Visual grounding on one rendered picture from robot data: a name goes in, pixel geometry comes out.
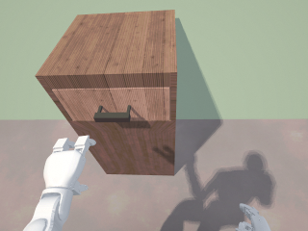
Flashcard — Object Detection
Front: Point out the handle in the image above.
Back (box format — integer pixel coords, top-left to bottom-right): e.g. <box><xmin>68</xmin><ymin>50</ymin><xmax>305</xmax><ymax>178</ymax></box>
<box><xmin>93</xmin><ymin>105</ymin><xmax>131</xmax><ymax>122</ymax></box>

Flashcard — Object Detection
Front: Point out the robot left hand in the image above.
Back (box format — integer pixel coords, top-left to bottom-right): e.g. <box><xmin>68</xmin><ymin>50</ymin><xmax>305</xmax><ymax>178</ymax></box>
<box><xmin>43</xmin><ymin>135</ymin><xmax>96</xmax><ymax>195</ymax></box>

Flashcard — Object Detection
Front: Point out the robot right hand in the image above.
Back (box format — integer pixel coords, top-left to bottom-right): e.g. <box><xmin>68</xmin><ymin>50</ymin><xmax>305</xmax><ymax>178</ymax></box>
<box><xmin>235</xmin><ymin>203</ymin><xmax>271</xmax><ymax>231</ymax></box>

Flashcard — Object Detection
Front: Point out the drawer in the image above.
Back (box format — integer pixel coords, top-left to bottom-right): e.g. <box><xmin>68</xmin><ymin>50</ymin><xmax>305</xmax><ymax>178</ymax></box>
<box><xmin>52</xmin><ymin>87</ymin><xmax>170</xmax><ymax>120</ymax></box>

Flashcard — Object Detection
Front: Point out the left robot forearm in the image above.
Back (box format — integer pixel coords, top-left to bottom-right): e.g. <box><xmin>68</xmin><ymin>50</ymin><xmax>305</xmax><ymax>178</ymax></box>
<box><xmin>23</xmin><ymin>187</ymin><xmax>73</xmax><ymax>231</ymax></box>

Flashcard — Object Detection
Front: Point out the cabinet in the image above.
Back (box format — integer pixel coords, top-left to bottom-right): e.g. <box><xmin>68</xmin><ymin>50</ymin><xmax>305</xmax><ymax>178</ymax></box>
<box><xmin>35</xmin><ymin>10</ymin><xmax>177</xmax><ymax>176</ymax></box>

